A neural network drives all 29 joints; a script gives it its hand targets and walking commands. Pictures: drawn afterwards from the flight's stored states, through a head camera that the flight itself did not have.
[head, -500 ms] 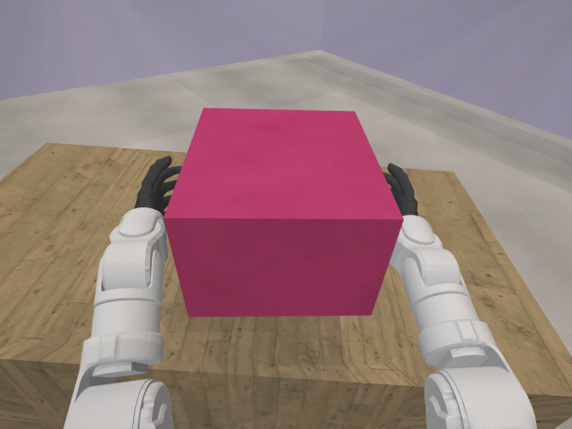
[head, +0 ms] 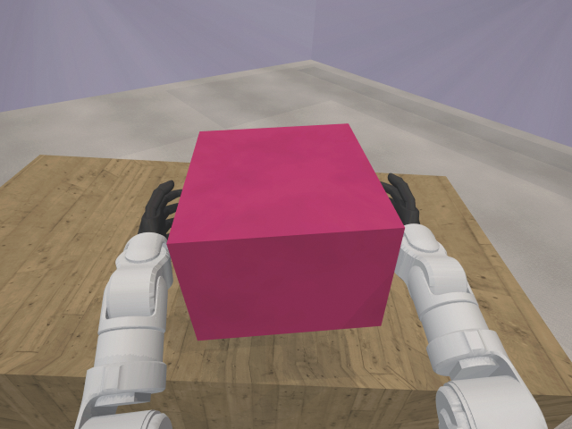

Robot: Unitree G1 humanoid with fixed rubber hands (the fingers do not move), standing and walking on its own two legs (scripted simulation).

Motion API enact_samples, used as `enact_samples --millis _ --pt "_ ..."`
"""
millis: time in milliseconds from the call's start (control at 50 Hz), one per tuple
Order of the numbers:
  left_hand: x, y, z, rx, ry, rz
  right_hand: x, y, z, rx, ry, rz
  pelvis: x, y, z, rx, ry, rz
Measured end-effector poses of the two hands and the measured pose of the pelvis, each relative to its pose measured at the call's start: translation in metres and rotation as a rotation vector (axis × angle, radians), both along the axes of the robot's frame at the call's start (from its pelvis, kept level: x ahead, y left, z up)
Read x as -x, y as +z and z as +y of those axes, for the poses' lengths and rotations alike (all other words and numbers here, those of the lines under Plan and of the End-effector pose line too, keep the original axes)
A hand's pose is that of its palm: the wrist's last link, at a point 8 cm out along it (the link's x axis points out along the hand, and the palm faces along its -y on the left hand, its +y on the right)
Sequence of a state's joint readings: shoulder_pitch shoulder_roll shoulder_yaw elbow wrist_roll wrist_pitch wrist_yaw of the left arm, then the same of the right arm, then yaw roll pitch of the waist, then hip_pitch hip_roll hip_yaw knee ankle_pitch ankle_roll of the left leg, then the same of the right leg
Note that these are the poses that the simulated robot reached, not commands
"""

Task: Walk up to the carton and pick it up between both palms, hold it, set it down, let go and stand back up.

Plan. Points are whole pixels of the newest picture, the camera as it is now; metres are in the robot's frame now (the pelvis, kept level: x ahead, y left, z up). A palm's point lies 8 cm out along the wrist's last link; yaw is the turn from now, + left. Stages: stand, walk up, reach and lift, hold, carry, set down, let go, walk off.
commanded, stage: hold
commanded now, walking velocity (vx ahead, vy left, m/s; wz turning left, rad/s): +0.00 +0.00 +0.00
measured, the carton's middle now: (281, 219) +0.41 -0.01 +0.14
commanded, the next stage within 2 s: none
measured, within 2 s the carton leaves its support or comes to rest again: neither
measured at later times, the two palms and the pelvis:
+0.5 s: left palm (155, 229) +0.35 +0.16 +0.18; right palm (406, 221) +0.36 -0.19 +0.18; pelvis -0.01 +0.00 +0.00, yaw -1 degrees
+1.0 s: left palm (160, 228) +0.36 +0.16 +0.17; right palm (409, 224) +0.35 -0.19 +0.17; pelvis -0.01 +0.00 +0.00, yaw -1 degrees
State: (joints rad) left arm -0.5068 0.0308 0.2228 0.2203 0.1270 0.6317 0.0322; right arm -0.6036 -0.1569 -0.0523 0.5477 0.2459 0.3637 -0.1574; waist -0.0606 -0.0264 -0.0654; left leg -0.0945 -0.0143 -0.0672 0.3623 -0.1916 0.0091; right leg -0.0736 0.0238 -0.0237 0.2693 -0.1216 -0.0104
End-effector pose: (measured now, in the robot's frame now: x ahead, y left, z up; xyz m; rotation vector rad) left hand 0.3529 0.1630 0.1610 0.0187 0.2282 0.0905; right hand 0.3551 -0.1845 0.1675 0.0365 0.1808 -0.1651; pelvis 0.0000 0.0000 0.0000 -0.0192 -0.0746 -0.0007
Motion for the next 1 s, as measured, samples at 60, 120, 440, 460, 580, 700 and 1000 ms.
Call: enact_samples --millis 60,120,440,460,580,700,1000 --pt "0.001 -0.001 -0.002 -0.008 -0.010 -0.005 0.004 -0.003 -0.002 0.005 -0.006 -0.004 0.003 0.000 0.000 0.001 -0.004 0.011" --pt "0.001 0.003 -0.003 -0.015 -0.014 -0.018 0.006 -0.001 -0.003 -0.003 -0.012 -0.017 0.008 -0.001 0.000 0.000 -0.009 0.027" --pt "0.000 0.017 -0.003 -0.017 0.009 -0.025 -0.002 0.011 -0.003 -0.023 0.009 -0.028 0.014 0.000 -0.002 -0.007 -0.015 0.054" --pt "0.000 0.016 -0.003 -0.013 0.010 -0.025 -0.001 0.011 -0.003 -0.024 0.009 -0.029 0.014 0.000 -0.002 -0.007 -0.014 0.051" --pt "0.000 0.008 -0.001 0.016 0.010 0.000 -0.001 0.009 -0.001 -0.020 0.003 -0.003 0.014 0.000 -0.005 -0.009 -0.011 0.042" --pt "-0.001 0.008 0.001 -0.004 0.000 -0.020 -0.001 0.012 0.000 -0.005 0.002 -0.023 0.014 0.000 -0.005 -0.005 -0.003 0.052" --pt "-0.005 0.011 -0.008 -0.019 -0.013 -0.015 0.001 0.006 -0.008 -0.027 -0.015 -0.019 0.008 0.000 0.000 -0.004 -0.013 0.047"
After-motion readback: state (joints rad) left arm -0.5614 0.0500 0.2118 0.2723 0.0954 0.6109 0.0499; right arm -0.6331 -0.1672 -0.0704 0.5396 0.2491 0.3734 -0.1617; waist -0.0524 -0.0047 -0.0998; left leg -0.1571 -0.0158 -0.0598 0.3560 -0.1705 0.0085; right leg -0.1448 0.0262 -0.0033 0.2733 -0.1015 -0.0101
